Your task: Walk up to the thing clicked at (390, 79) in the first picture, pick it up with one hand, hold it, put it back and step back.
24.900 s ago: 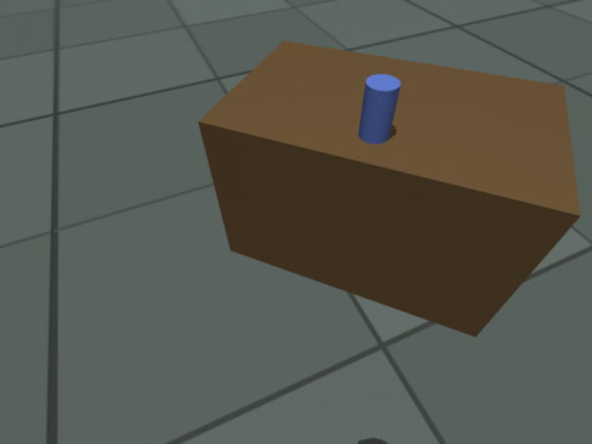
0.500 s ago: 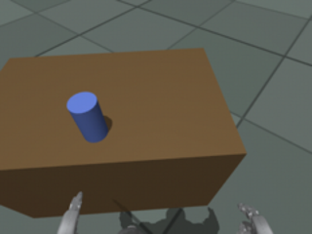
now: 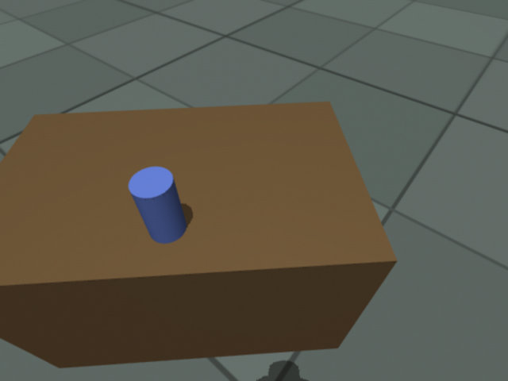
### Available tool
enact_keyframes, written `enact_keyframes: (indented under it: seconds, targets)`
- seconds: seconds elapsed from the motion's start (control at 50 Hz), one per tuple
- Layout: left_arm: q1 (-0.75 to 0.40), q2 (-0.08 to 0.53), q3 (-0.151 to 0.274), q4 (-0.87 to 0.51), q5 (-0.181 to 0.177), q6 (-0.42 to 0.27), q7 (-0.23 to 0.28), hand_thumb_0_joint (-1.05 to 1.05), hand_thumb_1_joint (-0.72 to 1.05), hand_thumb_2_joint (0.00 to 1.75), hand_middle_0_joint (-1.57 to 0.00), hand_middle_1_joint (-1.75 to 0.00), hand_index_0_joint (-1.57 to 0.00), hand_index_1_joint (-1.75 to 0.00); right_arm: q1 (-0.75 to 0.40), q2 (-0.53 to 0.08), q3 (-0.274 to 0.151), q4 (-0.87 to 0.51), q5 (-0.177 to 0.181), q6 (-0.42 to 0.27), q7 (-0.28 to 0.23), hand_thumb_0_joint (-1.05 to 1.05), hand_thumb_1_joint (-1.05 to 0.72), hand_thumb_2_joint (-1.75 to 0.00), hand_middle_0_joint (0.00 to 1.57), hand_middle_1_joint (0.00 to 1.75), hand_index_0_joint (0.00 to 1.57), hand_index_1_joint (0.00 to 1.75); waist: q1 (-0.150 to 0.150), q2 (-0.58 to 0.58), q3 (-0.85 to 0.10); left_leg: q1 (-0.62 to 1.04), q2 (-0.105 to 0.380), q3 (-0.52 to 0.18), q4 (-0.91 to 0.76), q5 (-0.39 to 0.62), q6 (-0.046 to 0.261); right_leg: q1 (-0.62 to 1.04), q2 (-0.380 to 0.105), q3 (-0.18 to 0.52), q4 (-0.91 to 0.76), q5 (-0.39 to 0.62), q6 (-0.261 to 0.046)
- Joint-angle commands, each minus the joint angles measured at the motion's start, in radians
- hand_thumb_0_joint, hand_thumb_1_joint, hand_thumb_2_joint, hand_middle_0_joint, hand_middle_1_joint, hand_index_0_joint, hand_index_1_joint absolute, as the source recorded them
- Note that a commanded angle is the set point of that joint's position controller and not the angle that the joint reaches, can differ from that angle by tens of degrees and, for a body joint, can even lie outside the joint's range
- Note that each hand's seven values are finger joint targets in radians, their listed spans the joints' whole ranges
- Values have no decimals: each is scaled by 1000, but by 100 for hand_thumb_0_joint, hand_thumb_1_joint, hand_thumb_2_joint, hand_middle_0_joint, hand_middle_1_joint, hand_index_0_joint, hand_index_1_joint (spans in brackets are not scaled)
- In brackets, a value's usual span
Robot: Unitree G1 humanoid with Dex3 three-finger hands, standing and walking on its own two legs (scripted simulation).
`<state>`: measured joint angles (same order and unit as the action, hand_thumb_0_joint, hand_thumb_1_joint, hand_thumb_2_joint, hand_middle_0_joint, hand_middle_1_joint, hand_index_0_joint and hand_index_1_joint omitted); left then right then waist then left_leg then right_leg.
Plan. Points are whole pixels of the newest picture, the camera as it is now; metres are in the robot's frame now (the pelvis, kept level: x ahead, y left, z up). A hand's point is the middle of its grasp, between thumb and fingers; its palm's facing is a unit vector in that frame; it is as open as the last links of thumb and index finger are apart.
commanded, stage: home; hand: left
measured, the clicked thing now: (160, 206) +0.47 +0.22 -0.04
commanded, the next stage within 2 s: stand in 1.34 s
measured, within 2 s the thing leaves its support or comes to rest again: neither
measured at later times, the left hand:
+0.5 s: hand out of the picture +0.03 +0.25 -0.15, palm faces -0.06 -0.93 -0.37, open 17.6 cm
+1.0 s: hand out of the picture +0.09 +0.24 -0.15, palm faces -0.06 -0.93 -0.36, open 17.5 cm
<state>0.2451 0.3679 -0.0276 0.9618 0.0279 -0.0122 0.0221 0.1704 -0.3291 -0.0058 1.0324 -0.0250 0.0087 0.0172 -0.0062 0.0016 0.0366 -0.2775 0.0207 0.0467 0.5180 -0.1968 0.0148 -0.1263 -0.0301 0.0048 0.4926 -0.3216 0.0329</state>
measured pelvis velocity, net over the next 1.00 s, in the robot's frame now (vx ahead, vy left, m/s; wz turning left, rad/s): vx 0.01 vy -0.01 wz -0.01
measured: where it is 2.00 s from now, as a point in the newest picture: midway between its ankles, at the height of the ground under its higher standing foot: outside the picture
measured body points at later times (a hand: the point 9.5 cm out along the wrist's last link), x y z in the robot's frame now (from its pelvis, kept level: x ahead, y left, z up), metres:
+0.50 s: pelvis +0.00 -0.01 +0.01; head +0.00 -0.01 +0.46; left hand +0.03 +0.30 -0.12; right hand +0.06 -0.31 -0.13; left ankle +0.05 +0.11 -0.73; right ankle -0.03 -0.14 -0.73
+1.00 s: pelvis +0.01 -0.01 +0.01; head +0.01 -0.01 +0.46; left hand +0.09 +0.29 -0.12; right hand +0.07 -0.31 -0.12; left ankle +0.05 +0.11 -0.73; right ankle -0.03 -0.14 -0.73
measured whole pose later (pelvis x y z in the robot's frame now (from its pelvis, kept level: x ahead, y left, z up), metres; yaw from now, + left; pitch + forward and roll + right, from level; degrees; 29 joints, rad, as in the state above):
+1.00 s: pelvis +0.01 -0.01 +0.01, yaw -1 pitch -3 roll +0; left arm 0.14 0.35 -0.01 1.12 0.02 -0.01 0.01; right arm 0.11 -0.35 0.00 1.16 -0.01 0.00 0.01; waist -0.02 0.00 0.05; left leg -0.17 0.03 0.06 0.35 -0.13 0.00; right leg -0.03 -0.02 0.01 0.33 -0.25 0.02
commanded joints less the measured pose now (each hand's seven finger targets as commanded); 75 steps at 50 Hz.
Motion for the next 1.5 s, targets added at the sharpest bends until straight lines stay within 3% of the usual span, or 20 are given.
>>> enact_keyframes:
  seconds: [0.0, 0.12, 0.18, 0.28, 0.34, 0.42, 0.56, 0.96, 1.04, 1.2, 1.26, 1.38, 1.42, 1.46, 1.48]
  targets:
    - [-29, 201, 48, -13, -7, -24, 7, 0, -59, 4, -4, -5, -5, -5, -66, -222, -49, -33, 2, -32, -19, 0, -90, -90, 20, 30, 20, 30, 6, 42, -1, 94, 105, -176, -195, -67, 18, -97, -62, 66, -143, 36, -63]
    - [-40, 195, 46, 45, -6, -27, 3, 0, -58, 4, -5, -5, -5, -5, -78, -217, -49, 2, 6, -33, -19, 0, -90, -90, 20, 30, 20, 30, 4, 33, 2, 115, 101, -171, -226, -80, 12, -86, -70, 69, -178, 41, -56]
    - [-43, 195, 47, 67, -5, -25, -1, 0, -58, 4, -5, -5, -5, -5, -74, -216, -50, 16, 7, -29, -17, 0, -90, -90, 20, 30, 20, 30, -1, 21, 31, 101, 98, -174, -246, -144, 8, -113, -67, 70, -197, -16, -54]
    - [-51, 195, 48, 85, -6, -28, -1, 0, -59, 4, -4, -5, -5, -5, -82, -215, -50, 31, 11, -31, -17, 0, -89, -90, 20, 30, 20, 30, -1, 11, -11, 142, 101, -161, -232, -82, 10, -89, -80, 80, -213, 30, -55]
    - [-71, 191, 46, 91, -8, -31, 1, 0, -58, 4, -5, -5, -5, -5, -83, -208, -46, 40, 13, -33, -16, 0, -89, -90, 20, 30, 20, 30, -8, -11, -22, 170, 100, -144, -207, 17, 11, -80, -93, 90, -225, 75, -53]
    - [-75, 196, 47, 100, -9, -27, 2, 0, -58, 4, -5, -5, -5, -5, -90, -215, -45, 52, 13, -30, -16, 0, -89, -90, 20, 30, 20, 30, -8, -3, -3, 170, 100, -139, -211, 8, 9, -87, -91, 88, -231, 72, -53]
    - [-84, 196, 49, 106, -12, -26, 3, 0, -56, 5, -5, -5, -5, -5, -95, -219, -39, 59, 15, -33, -20, 0, -89, -90, 20, 30, 20, 30, -3, -7, -28, 192, 107, -127, -202, 121, 12, -43, -99, 91, -220, 179, -49]
    - [-126, 195, 61, 107, -14, -16, -2, 0, -56, 5, -5, -5, -5, -5, -99, -227, -36, 72, 15, -36, -26, 0, -90, -90, 20, 30, 20, 30, -5, 5, -43, 212, 114, -115, -214, 154, 3, -13, -98, 84, -234, 207, -46]
    - [-129, 194, 60, 104, -16, -19, -2, 0, -57, 4, -5, -5, -5, -5, -101, -225, -34, 73, 16, -39, -25, 0, -90, -90, 20, 30, 20, 30, -3, -6, -59, 228, 120, -112, -204, 238, 3, 1, -101, 79, -221, 267, -43]
    - [-135, 198, 66, 106, -15, -14, -3, 0, -56, 5, -5, -5, -5, -5, -98, -230, -36, 72, 15, -36, -27, 0, -90, -90, 20, 30, 20, 30, -6, -5, -34, 214, 116, -114, -221, 166, 2, -13, -100, 77, -233, 215, -44]
    - [-131, 197, 63, 104, -15, -16, -2, 0, -57, 5, -5, -5, -5, -5, -106, -231, -37, 72, 16, -36, -26, 0, -90, -90, 20, 30, 20, 30, -5, -20, -42, 236, 120, -112, -209, 215, 4, -19, -103, 78, -236, 244, -42]
    - [-129, 194, 61, 102, -16, -18, -1, 0, -58, 4, -5, -5, -5, -5, -109, -226, -37, 72, 17, -33, -23, 0, -90, -90, 20, 30, 20, 30, -8, -15, -36, 225, 118, -114, -213, 190, 1, -20, -101, 75, -246, 223, -43]
    - [-128, 201, 64, 101, -17, -19, -3, 0, -57, 5, -5, -5, -5, -5, -105, -230, -39, 73, 16, -33, -23, 0, -90, -90, 20, 30, 20, 30, -9, -14, -46, 234, 118, -108, -209, 191, 2, -11, -104, 82, -249, 231, -44]
    - [-132, 197, 63, 100, -17, -18, -3, 0, -41, 21, -20, -21, -20, -21, -107, -226, -38, 72, 15, -33, -23, 0, -90, -90, 20, 30, 20, 30, -8, -7, -43, 225, 117, -108, -209, 186, 1, -6, -105, 83, -249, 225, -45]
    - [-125, 194, 61, 98, -16, -19, -3, 0, -33, 29, -20, -29, -20, -29, -109, -227, -37, 71, 16, -33, -22, 0, -90, -90, 20, 30, 20, 30, -6, 2, -54, 234, 119, -106, -204, 192, 3, -6, -105, 80, -249, 241, -45]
